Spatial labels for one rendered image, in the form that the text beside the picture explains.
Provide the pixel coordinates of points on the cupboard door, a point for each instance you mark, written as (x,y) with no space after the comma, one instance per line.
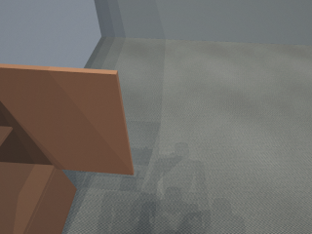
(74,115)

